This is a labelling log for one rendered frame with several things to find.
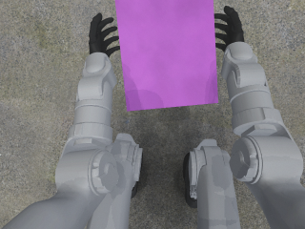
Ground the right robot forearm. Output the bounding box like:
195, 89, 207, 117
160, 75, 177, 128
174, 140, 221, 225
220, 41, 304, 173

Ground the right robot hand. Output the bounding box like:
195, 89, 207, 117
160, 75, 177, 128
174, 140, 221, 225
213, 6, 245, 52

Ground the left robot forearm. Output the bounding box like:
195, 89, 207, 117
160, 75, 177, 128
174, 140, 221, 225
54, 52, 117, 183

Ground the left robot hand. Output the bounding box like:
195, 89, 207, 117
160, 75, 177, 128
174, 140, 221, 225
89, 12, 120, 57

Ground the carton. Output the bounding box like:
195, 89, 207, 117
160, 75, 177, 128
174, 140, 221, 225
114, 0, 218, 112

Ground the left robot shin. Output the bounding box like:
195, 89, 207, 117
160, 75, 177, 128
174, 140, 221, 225
105, 133, 136, 188

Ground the robot right thigh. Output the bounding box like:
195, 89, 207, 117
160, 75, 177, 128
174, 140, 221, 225
188, 146, 241, 229

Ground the right robot upper arm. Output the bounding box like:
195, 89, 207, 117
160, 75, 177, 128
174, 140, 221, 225
229, 135, 305, 229

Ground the left robot upper arm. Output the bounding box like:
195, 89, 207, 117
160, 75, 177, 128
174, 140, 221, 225
1, 148, 119, 229

